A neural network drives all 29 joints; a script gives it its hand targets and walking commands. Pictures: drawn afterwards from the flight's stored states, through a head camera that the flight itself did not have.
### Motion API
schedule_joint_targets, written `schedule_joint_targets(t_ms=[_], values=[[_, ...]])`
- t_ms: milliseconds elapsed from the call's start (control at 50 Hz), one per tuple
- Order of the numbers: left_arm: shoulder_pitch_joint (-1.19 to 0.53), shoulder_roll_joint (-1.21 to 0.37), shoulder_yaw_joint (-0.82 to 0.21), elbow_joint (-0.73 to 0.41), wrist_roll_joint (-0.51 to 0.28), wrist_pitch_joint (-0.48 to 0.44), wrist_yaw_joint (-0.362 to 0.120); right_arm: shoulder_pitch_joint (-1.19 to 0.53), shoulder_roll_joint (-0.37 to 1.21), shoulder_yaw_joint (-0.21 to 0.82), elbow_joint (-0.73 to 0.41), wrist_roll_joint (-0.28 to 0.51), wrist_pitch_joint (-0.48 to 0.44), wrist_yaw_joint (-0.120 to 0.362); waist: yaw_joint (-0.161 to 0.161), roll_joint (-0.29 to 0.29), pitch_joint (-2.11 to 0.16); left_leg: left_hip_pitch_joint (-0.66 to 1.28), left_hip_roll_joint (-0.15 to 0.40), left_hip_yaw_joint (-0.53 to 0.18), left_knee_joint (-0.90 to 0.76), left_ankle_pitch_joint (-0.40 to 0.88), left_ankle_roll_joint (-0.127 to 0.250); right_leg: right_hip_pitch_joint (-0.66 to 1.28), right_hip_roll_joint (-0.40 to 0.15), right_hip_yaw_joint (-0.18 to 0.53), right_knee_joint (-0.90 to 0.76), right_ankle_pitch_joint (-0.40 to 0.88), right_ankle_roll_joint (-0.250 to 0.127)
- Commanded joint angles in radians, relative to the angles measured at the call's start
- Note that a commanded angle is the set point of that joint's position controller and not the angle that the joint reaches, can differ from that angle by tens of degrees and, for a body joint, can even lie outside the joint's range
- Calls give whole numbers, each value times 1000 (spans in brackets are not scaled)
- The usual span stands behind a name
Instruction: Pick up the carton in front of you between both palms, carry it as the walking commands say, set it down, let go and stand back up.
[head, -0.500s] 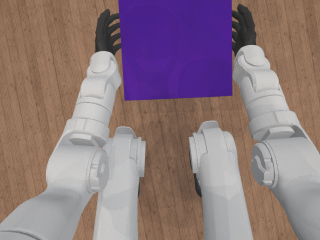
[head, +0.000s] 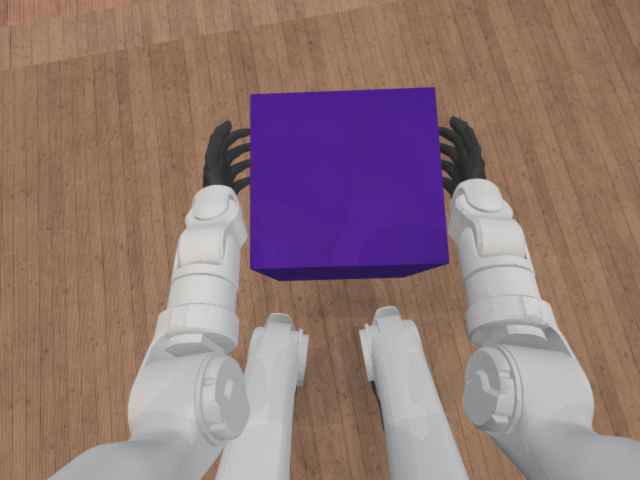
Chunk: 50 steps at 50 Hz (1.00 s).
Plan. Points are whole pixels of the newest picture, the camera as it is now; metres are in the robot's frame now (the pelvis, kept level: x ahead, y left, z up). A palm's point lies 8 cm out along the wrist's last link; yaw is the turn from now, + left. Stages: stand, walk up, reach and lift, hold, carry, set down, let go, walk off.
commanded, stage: reach and lift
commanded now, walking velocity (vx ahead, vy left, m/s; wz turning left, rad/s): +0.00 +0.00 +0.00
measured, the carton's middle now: (341, 203) +0.45 -0.02 -0.13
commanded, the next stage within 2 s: none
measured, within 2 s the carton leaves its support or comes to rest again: neither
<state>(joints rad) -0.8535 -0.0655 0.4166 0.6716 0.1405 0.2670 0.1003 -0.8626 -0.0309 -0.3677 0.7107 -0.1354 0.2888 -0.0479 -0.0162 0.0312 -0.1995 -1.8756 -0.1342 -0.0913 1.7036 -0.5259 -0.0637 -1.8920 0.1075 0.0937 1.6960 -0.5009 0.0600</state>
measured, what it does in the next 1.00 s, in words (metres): rises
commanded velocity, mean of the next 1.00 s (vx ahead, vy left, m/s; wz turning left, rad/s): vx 0.00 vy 0.00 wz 0.00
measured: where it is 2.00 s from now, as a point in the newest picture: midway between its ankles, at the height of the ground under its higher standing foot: (334, 412)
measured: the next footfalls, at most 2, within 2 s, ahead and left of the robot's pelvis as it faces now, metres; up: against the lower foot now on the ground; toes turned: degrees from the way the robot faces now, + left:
none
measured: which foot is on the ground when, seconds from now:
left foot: down 0.00-1.00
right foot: down 0.00-1.00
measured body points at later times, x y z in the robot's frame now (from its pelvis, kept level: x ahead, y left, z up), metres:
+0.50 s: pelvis +0.06 +0.00 +0.15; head +0.17 -0.01 +0.58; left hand +0.43 +0.14 +0.10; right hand +0.42 -0.17 +0.09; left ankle +0.10 +0.13 -0.48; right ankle +0.10 -0.13 -0.48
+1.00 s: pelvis +0.10 +0.00 +0.25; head +0.08 +0.00 +0.70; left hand +0.40 +0.15 +0.25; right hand +0.40 -0.16 +0.25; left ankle +0.10 +0.13 -0.48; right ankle +0.10 -0.13 -0.48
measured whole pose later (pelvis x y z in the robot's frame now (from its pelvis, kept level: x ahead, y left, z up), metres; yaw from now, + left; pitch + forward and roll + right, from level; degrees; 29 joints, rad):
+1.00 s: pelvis +0.10 +0.00 +0.25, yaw -1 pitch +4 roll +0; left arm -0.23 -0.14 0.24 0.42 0.19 0.46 0.04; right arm -0.22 0.14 -0.24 0.43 -0.19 0.48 -0.05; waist 0.00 0.01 -0.13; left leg -0.34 -0.06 -0.15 0.54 -0.28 -0.01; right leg -0.35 0.06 0.15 0.54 -0.26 0.01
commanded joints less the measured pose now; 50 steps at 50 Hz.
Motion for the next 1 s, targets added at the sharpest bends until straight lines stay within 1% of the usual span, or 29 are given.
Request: schedule_joint_targets(t_ms=[0,140,420,520,620,700,780,860,980], values=[[-578,-1062,-600,-1,-127,2,-222,-578,1083,565,-62,144,-10,236,-21,-38,-937,530,-65,143,-232,162,22,656,65,-152,-232,191,-26],[-446,-1081,-660,-24,-144,7,-225,-450,1105,614,-83,157,-9,232,-18,-27,-856,669,-59,117,-349,194,17,782,65,-128,-342,219,-28],[-173,-1075,-640,5,-93,-23,-233,-196,1125,601,-60,110,-43,222,-5,-35,-619,958,-26,45,-648,271,35,1084,40,-57,-638,294,-39],[-82,-1070,-644,-3,-75,-29,-237,-105,1122,602,-70,90,-51,222,-4,-30,-544,1085,-11,21,-761,323,40,1202,29,-35,-747,341,-48],[2,-1070,-668,-34,-69,-18,-245,-25,1127,625,-102,84,-43,224,-1,-30,-482,1229,4,4,-875,400,42,1333,18,-18,-859,411,-52],[65,-1072,-695,-68,-73,12,-256,33,1132,653,-142,88,-15,230,3,-31,-431,1347,14,-5,-966,470,42,1444,9,-7,-949,475,-51],[117,-1073,-723,-110,-81,63,-272,85,1138,686,-188,100,35,240,8,-32,-368,1460,26,-11,-1057,528,43,1553,1,1,-1040,527,-50],[160,-1073,-751,-161,-94,129,-289,127,1146,716,-243,117,101,252,12,-32,-296,1566,36,-12,-1146,568,44,1656,-7,5,-1128,565,-46],[206,-1076,-768,-251,-115,243,-311,162,1141,743,-344,133,217,264,19,-27,-169,1703,47,-9,-1262,586,45,1762,-18,-1,-1245,567,-44]])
